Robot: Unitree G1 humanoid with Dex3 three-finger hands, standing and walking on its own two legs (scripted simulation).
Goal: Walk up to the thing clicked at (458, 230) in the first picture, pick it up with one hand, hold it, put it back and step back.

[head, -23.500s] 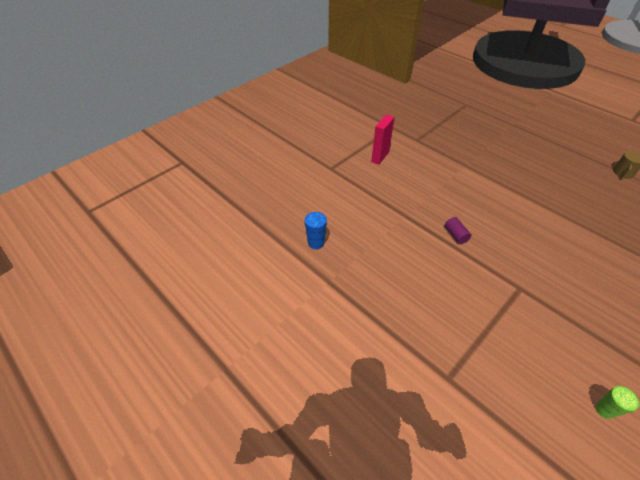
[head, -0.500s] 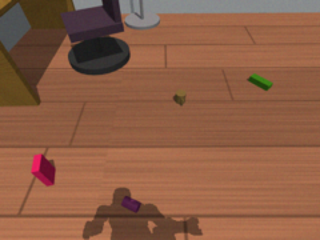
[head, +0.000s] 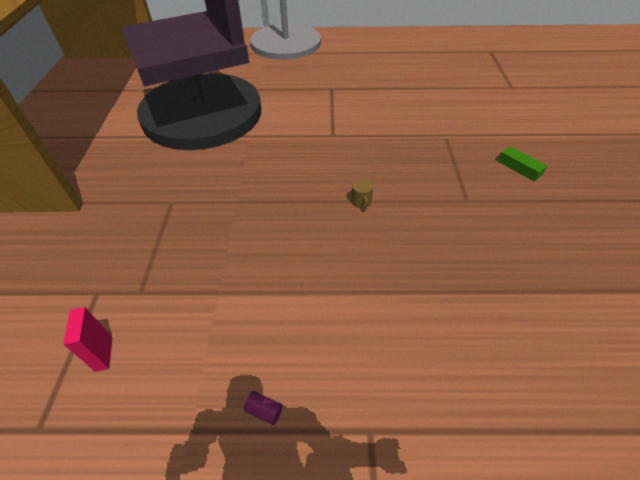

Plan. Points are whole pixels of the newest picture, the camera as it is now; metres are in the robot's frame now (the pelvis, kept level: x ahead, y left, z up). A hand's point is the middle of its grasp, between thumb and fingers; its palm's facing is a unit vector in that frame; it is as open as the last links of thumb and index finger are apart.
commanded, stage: stand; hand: left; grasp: from above
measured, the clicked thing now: (263, 407) +0.44 +0.20 -0.75
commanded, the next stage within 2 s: rise first in 0.70 s
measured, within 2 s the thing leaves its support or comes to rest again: neither
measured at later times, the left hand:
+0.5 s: hand out of the picture +0.07 +0.25 -0.16, palm faces -0.03 -0.94 -0.34, open 7.4 cm
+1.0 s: hand out of the picture +0.13 +0.24 -0.17, palm faces +0.00 -0.95 -0.33, open 8.4 cm
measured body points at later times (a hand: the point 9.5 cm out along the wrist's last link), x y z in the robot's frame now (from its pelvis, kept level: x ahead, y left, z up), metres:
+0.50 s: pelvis +0.00 +0.00 +0.00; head +0.02 +0.00 +0.45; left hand +0.07 +0.30 -0.14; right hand +0.08 -0.30 -0.13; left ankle -0.01 +0.12 -0.75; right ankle -0.03 -0.12 -0.75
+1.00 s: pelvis -0.02 +0.00 -0.01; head +0.04 +0.00 +0.43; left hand +0.13 +0.29 -0.14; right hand +0.08 -0.28 -0.14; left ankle -0.01 +0.12 -0.75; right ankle -0.02 -0.12 -0.75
